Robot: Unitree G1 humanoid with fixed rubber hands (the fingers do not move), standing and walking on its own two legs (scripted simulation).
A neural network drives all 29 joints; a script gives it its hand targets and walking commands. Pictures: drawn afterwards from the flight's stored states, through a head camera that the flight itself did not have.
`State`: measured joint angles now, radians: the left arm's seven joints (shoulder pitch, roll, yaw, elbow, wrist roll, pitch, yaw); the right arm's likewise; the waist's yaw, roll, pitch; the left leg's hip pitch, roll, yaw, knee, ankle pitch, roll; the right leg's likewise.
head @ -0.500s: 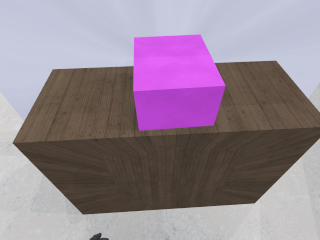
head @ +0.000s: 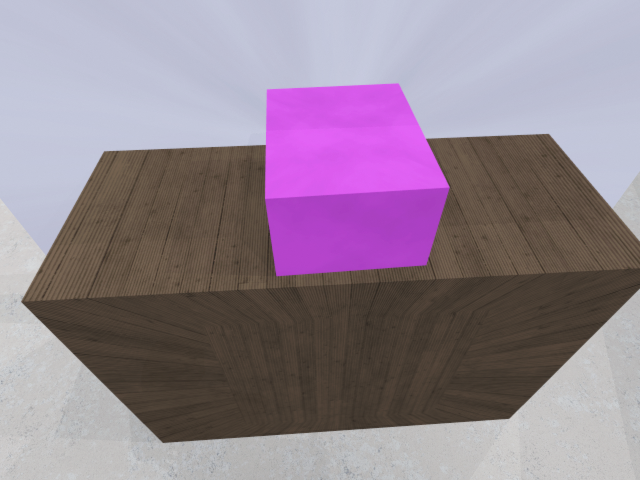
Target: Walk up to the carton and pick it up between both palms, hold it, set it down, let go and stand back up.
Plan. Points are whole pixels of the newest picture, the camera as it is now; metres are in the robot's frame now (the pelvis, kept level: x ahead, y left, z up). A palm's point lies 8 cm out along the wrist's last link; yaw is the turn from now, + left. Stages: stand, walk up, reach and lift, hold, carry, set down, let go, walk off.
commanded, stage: stand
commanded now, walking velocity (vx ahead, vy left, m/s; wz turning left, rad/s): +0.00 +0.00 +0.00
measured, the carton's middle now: (342, 172) +0.62 +0.00 +0.05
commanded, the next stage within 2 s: walk up in 1.40 s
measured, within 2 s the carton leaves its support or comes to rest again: neither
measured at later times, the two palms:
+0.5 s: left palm out of the picture +0.00 +0.22 -0.14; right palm out of the picture +0.00 -0.21 -0.13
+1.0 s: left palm out of the picture -0.01 +0.21 -0.14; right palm out of the picture -0.01 -0.20 -0.14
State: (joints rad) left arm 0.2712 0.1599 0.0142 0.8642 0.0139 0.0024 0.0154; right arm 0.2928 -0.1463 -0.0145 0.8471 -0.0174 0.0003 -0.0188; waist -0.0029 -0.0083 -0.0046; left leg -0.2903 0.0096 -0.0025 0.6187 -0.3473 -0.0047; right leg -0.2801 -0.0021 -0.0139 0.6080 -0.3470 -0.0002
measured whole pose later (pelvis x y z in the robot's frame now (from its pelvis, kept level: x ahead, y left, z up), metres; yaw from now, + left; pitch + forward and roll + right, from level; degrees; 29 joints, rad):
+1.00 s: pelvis +0.01 +0.01 +0.01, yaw -1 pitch -2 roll +0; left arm 0.28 0.11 0.00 1.18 0.01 0.00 0.05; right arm 0.29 -0.10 -0.01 1.15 -0.01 -0.01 -0.05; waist 0.01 -0.02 0.05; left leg -0.14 0.00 0.02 0.47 -0.30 0.01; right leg -0.14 -0.02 0.00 0.47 -0.30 0.01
